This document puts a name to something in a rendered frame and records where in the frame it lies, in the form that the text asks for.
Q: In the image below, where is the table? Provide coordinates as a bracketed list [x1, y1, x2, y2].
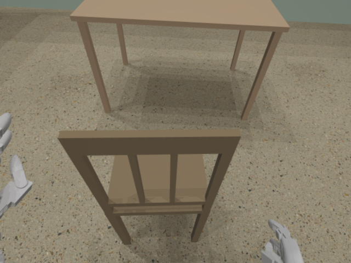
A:
[70, 0, 290, 121]

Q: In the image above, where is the robot right hand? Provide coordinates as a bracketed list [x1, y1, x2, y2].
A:
[262, 219, 304, 263]

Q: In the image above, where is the chair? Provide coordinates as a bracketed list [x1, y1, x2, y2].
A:
[58, 129, 241, 245]

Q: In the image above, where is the robot left hand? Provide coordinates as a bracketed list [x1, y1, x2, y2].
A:
[0, 112, 32, 219]

